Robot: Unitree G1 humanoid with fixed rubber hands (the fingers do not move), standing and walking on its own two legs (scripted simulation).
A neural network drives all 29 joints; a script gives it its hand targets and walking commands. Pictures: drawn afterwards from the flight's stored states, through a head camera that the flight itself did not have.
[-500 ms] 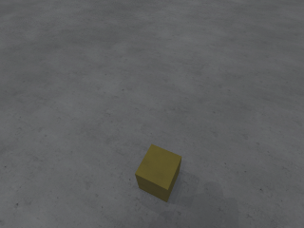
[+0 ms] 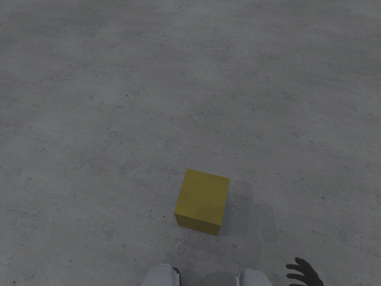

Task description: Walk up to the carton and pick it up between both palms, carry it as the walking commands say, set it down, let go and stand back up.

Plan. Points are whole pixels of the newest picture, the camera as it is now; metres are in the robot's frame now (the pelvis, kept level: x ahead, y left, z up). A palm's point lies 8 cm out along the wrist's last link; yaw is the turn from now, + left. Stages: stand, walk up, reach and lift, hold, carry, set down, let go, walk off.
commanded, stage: walk up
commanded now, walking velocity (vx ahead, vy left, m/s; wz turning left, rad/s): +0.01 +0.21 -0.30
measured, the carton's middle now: (202, 203) +0.44 +0.03 -0.64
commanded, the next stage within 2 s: stand in 1.88 s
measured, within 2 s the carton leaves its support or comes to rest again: neither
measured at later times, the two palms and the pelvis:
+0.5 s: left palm (99, 251) +0.16 +0.26 -0.12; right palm out of the picture +0.02 -0.18 -0.13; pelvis +0.04 +0.05 +0.01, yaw -4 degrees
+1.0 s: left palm out of the picture +0.07 +0.28 -0.13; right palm out of the picture +0.05 -0.17 -0.13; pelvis +0.05 +0.06 +0.01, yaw -7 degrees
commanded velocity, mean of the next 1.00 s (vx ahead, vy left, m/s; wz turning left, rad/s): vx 0.01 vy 0.03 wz -0.14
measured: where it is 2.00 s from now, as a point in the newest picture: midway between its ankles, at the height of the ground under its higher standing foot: outside the picture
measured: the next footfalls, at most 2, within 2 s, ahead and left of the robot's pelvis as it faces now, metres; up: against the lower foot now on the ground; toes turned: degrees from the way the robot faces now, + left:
right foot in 0.22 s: +0.04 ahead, -0.05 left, +0.00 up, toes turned +4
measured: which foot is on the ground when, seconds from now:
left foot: down 0.00-1.00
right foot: up 0.00-0.20, down 0.22-1.00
